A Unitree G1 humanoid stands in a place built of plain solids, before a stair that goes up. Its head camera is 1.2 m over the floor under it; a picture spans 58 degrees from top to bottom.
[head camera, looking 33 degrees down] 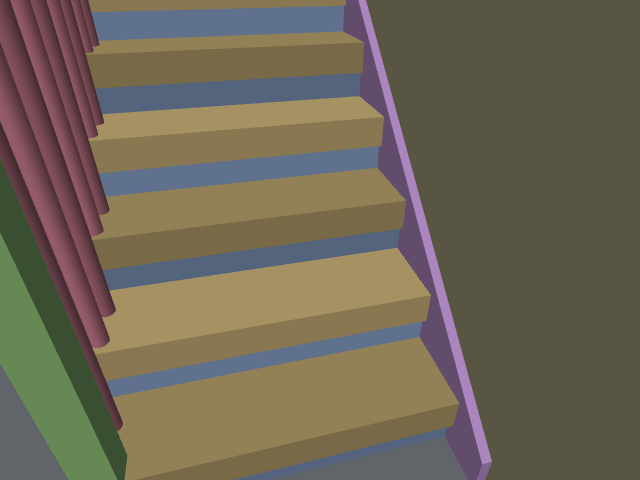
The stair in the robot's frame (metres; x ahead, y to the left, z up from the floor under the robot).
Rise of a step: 0.19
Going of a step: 0.23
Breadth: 0.95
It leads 14 degrees to the left of straight ahead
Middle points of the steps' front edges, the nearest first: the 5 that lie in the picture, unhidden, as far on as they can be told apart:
0.64 0.04 0.19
0.85 0.14 0.38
1.07 0.19 0.57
1.29 0.25 0.76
1.52 0.30 0.96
